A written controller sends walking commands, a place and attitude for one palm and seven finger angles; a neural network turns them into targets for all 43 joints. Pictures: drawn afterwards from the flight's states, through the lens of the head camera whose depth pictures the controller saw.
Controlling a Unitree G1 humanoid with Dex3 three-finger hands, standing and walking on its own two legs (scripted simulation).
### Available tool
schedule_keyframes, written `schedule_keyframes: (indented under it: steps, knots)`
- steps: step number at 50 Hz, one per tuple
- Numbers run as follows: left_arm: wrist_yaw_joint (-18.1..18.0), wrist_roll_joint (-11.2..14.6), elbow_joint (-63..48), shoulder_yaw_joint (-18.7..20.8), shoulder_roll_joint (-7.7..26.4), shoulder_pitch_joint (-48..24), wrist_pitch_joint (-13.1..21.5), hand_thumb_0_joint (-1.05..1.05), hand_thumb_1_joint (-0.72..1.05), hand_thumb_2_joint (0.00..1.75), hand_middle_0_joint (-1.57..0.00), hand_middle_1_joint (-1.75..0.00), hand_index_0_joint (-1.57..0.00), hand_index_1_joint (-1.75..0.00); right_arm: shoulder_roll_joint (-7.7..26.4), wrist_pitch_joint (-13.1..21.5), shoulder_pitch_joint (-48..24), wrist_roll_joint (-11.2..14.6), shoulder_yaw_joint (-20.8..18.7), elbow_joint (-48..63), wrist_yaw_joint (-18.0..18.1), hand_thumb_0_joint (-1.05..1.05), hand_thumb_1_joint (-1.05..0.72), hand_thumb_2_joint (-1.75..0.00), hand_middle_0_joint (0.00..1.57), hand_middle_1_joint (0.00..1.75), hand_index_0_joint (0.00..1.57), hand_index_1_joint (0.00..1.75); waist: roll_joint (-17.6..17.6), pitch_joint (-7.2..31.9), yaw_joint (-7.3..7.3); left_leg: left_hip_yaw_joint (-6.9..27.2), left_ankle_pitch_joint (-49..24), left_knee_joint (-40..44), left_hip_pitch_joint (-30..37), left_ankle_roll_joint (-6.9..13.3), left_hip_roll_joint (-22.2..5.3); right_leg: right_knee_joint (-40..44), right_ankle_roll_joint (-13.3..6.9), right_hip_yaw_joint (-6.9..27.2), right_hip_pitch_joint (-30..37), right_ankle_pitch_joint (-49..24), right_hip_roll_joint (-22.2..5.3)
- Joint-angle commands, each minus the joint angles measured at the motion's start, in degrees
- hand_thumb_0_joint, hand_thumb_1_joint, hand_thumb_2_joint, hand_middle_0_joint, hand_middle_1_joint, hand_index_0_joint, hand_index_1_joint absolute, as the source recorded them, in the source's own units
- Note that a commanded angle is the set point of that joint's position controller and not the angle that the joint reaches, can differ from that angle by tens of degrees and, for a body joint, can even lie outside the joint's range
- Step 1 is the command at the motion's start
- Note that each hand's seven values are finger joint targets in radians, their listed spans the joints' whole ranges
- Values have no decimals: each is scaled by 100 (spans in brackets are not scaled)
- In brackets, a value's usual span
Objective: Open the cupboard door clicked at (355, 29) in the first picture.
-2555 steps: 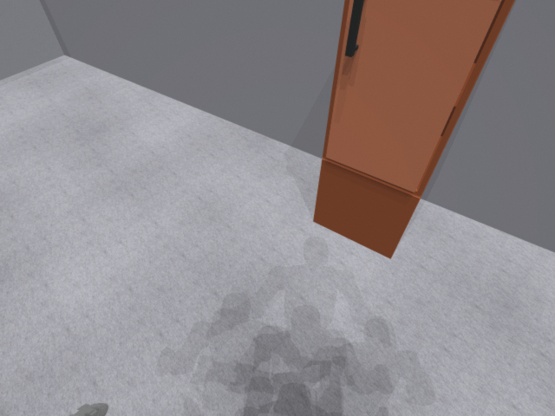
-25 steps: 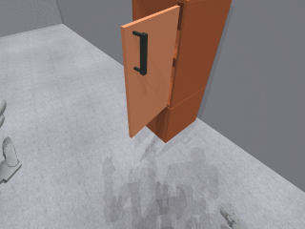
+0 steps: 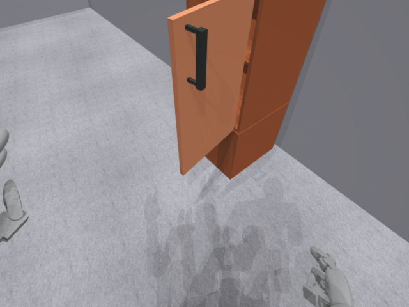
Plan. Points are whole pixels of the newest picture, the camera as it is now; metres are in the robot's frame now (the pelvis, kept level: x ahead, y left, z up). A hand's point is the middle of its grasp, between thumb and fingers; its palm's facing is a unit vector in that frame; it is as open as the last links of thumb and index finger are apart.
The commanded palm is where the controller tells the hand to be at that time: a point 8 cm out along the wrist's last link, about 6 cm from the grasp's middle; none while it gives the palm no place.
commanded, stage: stop stepping back and stand still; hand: left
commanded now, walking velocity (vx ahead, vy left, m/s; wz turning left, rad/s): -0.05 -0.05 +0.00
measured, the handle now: (195, 58) +0.65 +0.08 +0.15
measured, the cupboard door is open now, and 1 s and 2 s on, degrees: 100 100 100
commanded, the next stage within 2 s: let the arm hang, fingers relaxed in 0.06 s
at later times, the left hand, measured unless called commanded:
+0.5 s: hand out of the picture -0.02 +0.18 -0.18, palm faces +0.06 -0.98 -0.16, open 7.1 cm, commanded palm none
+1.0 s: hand out of the picture -0.05 +0.18 -0.17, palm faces +0.12 -0.97 -0.19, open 7.3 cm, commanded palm none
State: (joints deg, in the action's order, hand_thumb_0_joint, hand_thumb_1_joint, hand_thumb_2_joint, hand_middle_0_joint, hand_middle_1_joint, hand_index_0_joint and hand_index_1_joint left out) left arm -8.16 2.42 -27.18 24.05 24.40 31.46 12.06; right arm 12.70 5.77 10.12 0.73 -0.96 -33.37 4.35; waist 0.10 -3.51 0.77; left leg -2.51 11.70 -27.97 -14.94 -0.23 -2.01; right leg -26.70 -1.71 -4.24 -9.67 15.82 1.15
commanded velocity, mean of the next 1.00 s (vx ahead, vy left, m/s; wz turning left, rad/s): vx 0.00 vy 0.00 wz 0.00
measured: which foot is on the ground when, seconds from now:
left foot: down 0.00-1.00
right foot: down 0.00-1.00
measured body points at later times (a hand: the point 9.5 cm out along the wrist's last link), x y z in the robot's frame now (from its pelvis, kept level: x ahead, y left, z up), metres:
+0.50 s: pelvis -0.03 +0.01 -0.01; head -0.01 +0.02 +0.44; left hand -0.02 +0.23 -0.17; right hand +0.01 -0.24 -0.15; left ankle +0.04 +0.12 -0.74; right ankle -0.02 -0.09 -0.74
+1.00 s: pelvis -0.01 +0.02 +0.00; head -0.01 +0.01 +0.45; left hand -0.05 +0.23 -0.16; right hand -0.03 -0.17 -0.17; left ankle +0.04 +0.12 -0.74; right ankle -0.01 -0.09 -0.74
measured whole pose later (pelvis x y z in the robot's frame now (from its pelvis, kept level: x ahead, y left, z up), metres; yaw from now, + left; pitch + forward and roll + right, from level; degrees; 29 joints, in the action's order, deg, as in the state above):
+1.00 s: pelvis -0.01 +0.02 +0.00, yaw +3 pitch -2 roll +0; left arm -2.2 -0.3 65.4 1.6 6.1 19.4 0.2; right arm 5.1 -1.6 18.5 -1.6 -0.4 -64.2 1.4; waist -2.0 -1.3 -0.3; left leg -0.9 9.5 -26.5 -15.4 1.5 1.0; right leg -27.4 -0.6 -6.1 -10.1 15.6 -1.7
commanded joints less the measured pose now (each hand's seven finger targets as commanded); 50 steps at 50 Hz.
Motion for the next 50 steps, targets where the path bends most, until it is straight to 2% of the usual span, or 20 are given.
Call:
schedule_keyframes:
  steps: [1, 5, 7, 8, 9, 10, 12, 13, 15, 16, 18, 21, 24, 29, 31, 33, 36, 41, 46, 50]
  knots:
    - [-100, 60, -1127, 594, 821, 147, 245, 0, 90, 90, -20, -30, -20, -30, 609, 291, -246, 2, -136, 784, 14, 0, -90, -90, 20, 30, 20, 30, -522, 1035, -27, 559, -1759, 511, 335, 102, -533, 316, 249, 437, 336, -1549, -310]
    - [-121, 80, -1187, 683, 948, 76, 171, 0, 90, 90, -20, -30, -20, -30, 619, 278, -315, -28, -108, 779, 23, 0, -90, -90, 20, 30, 20, 30, -474, 931, -29, 465, -822, 579, 239, 81, -406, 631, 207, 576, 187, -1110, -379]
    - [-140, 84, -1184, 633, 884, 23, 148, 0, 90, 90, -20, -30, -20, -30, 584, 260, -292, -41, -70, 780, 24, 0, -90, -90, 20, 30, 20, 30, -422, 916, -39, 490, -694, 598, 177, 80, -381, 668, 190, 572, 213, -1002, -383]
    - [642, -453, 3406, -1793, -163, -532, -643, 0, 90, 90, -20, -30, -20, -30, 1547, 527, -592, -45, -307, -726, -537, 0, -90, -90, 20, 30, 20, 30, -497, 468, -315, 690, -1467, -298, -461, 191, -549, -170, 12, 210, -548, -1502, -772]
    - [773, -397, 3627, -1637, -65, -657, -1022, 0, 90, 90, -20, -30, -20, -30, 1370, 129, -140, -23, -347, -774, -531, 0, -90, -90, 20, 30, 20, 30, -478, 765, -239, 548, -1380, -198, -193, 200, -577, -101, -33, 445, -608, -1089, -731]
    - [797, -422, 3834, -1745, -235, -808, -1078, 0, 90, 90, -20, -30, -20, -30, 1210, 10, -20, -99, -307, -801, -504, 0, -90, -90, 20, 30, 20, 30, -194, 886, -198, 731, -1338, -184, -271, 296, -667, -260, -64, 362, -647, -647, -600]
    - [818, -430, 4393, -1828, -253, -1033, -1127, 0, 90, 90, -20, -30, -20, -30, 1196, -191, -135, -153, -186, -756, -465, 0, -90, -90, 20, 30, 20, 30, 242, 779, -104, 1091, -796, 125, -804, 498, -702, -395, -50, 313, -284, -210, -489]
    - [810, -441, 4757, -1860, -256, -1151, -1137, 0, 90, 90, -20, -30, -20, -30, 1133, -257, -158, -179, -151, -811, -460, 0, -90, -90, 20, 30, 20, 30, 679, 757, -73, 1087, -654, 96, -791, 471, -587, -281, -85, 378, -246, -239, -554]
    - [781, -429, 5529, -1941, -250, -1455, -1181, 0, 90, 90, -20, -30, -20, -30, 975, -407, -108, -207, -112, -1002, -461, 0, -90, -90, 20, 30, 20, 30, 927, 599, -120, 874, -429, -90, -509, 341, -333, 46, -238, 578, -539, -111, -838]
    - [759, -411, 5894, -2016, -321, -1577, -1222, 0, 90, 90, -20, -30, -20, -30, 801, -493, -39, -225, -69, -1142, -458, 0, -90, -90, 20, 30, 20, 30, 870, 507, -162, 738, -349, -159, -388, 283, -232, 205, -286, 648, -667, 4, -945]
    - [719, -378, 6565, -2101, -354, -1780, -1262, 0, 90, 90, -20, -30, -20, -30, 654, -609, 81, -255, -29, -1410, -445, 0, -90, -90, 20, 30, 20, 30, 351, 367, -213, 620, -183, -159, -163, 215, -144, 364, -336, 668, -853, 337, -1006]
    - [688, -329, 7420, -2160, -441, -1664, -1248, 0, 90, 90, -20, -30, -20, -30, 536, -661, 220, -247, -9, -1757, -411, 0, -90, -90, 20, 30, 20, 30, -526, 220, -169, 772, 171, 247, -348, 227, -218, 423, -248, 587, -629, 658, -820]
    - [667, -295, 8093, -2108, -679, -1337, -1216, 0, 90, 90, -20, -30, -20, -30, 358, -677, 418, -251, -21, -2086, -345, 0, -90, -90, 20, 30, 20, 30, -1041, 228, -99, 843, 651, 527, -507, 223, -236, 518, -243, 540, -318, 665, -764]
    - [656, -283, 8737, -2150, -864, -1041, -1205, 0, 90, 90, -20, -30, -20, -30, 164, -742, 946, -226, -53, -2491, -292, 0, -90, -90, 20, 30, 20, 30, -647, 37, -159, 819, 939, 561, -358, 209, -196, 816, -264, 518, -527, 1026, -778]
    - [644, -291, 8896, -2166, -951, -953, -1207, 0, 90, 90, -20, -30, -20, -30, 98, -761, 1121, -220, -70, -2613, -288, 0, -90, -90, 20, 30, 20, 30, -188, -121, -165, 765, 931, 502, -318, 210, -178, 941, -258, 499, -703, 1244, -807]
    - [629, -288, 9015, -2175, -1017, -889, -1193, 0, 90, 90, -20, -30, -20, -30, 4, -761, 1286, -217, -67, -2732, -280, 0, -90, -90, 20, 30, 20, 30, -42, -123, -194, 702, 752, 380, -179, 212, -142, 1007, -287, 541, -823, 1296, -867]
    - [606, -282, 9140, -2171, -1100, -815, -1193, 0, 90, 90, -20, -30, -20, -30, -101, -748, 1460, -220, -56, -2866, -268, 0, -90, -90, 20, 30, 20, 30, -139, -169, -211, 768, 773, 511, -163, 225, -197, 872, -255, 425, -859, 1260, -796]
    - [580, -285, 9280, -2186, -1259, -544, -1192, 0, 90, 90, -20, -30, -20, -30, -136, -688, 1352, -212, -38, -2939, -241, 0, -90, -90, 20, 30, 20, 30, -247, -291, -82, 994, 932, 997, -476, 286, -328, 591, -134, 289, -469, 651, -633]
    - [550, -293, 9251, -2194, -1332, -558, -1148, 0, 90, 90, -20, -30, -20, -30, -210, -658, 1309, -208, -41, -2984, -250, 0, -90, -90, 20, 30, 20, 30, 31, -323, -92, 801, 475, 876, -311, 253, -249, 656, -121, 323, -442, 401, -703]
    - [544, -298, 9187, -2180, -1308, -678, -1132, 0, 90, 90, -20, -30, -20, -30, -249, -655, 1257, -204, -29, -3009, -263, 0, -90, -90, 20, 30, 20, 30, 82, -367, -120, 681, 228, 743, -164, 226, -201, 752, -123, 346, -548, 397, -762]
